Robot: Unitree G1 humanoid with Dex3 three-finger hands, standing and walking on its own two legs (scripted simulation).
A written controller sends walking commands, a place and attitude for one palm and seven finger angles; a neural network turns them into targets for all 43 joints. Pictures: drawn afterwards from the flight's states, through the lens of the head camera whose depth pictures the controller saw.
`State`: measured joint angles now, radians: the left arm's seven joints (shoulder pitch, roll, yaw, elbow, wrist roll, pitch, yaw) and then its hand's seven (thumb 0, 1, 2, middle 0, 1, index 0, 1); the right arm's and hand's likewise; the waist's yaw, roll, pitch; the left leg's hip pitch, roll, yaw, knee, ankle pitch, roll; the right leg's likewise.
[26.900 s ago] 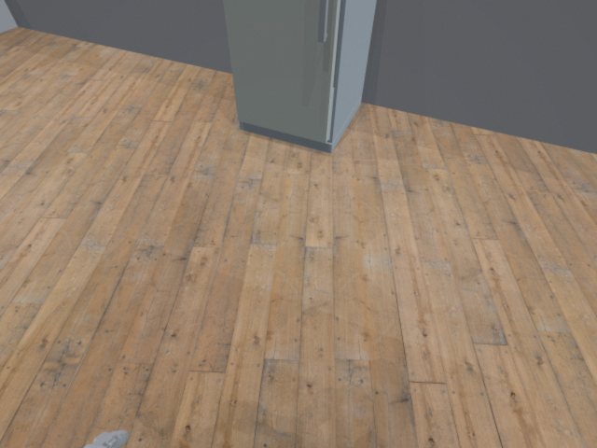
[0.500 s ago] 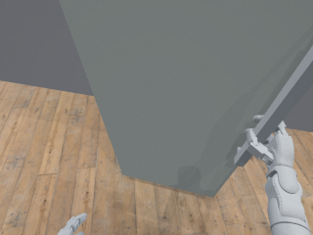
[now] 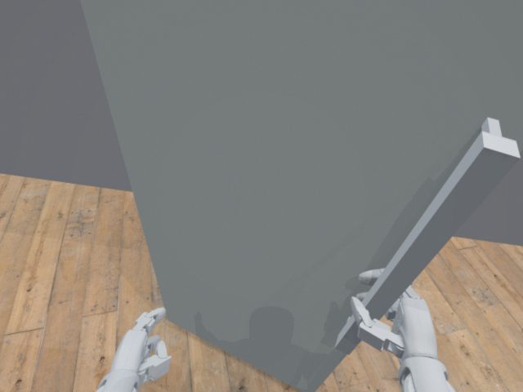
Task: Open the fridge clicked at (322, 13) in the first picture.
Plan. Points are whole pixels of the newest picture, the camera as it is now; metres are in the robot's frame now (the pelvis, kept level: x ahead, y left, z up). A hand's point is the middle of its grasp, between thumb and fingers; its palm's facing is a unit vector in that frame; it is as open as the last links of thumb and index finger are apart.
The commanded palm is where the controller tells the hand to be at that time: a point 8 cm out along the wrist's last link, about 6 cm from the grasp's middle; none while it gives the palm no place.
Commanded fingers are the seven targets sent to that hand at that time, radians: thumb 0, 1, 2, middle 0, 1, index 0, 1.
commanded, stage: walk backward, drawing the door open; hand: right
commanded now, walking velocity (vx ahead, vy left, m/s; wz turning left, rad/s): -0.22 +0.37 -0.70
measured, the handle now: (393, 270) +0.28 -0.16 +0.10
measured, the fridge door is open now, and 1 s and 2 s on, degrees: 19 59 80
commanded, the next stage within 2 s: stop walking and hold the door back in 1.32 s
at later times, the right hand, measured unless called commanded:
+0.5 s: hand out of the picture +0.11 -0.04 +0.04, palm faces +0.31 +0.92 -0.25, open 6.8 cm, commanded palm +0.06 -0.07 +0.04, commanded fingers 0.00 -0.90 -0.90 0.45 1.40 0.45 1.40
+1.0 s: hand out of the picture +0.00 +0.14 +0.04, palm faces +0.54 +0.82 -0.19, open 7.1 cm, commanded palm -0.06 +0.12 +0.04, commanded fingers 0.00 -0.90 -0.90 0.45 1.40 0.45 1.40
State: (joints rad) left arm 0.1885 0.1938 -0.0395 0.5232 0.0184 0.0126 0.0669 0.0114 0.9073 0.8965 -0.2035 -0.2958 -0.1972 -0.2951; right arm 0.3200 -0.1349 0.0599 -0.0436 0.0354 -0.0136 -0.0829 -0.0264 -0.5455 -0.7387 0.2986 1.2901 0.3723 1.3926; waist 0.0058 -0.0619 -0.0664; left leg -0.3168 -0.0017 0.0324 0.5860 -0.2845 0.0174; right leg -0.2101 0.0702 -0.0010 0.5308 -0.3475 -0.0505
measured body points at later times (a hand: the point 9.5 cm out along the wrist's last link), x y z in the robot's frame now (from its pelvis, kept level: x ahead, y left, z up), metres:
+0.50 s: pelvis -0.11 +0.17 -0.01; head -0.12 +0.20 +0.44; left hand +0.06 +0.39 -0.12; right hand +0.09 -0.09 +0.06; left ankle -0.05 +0.24 -0.68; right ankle -0.06 -0.04 -0.73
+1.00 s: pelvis -0.14 +0.38 -0.02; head -0.10 +0.37 +0.43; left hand +0.11 +0.45 -0.13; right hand -0.04 +0.10 +0.05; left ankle -0.02 +0.48 -0.74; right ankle -0.22 +0.17 -0.72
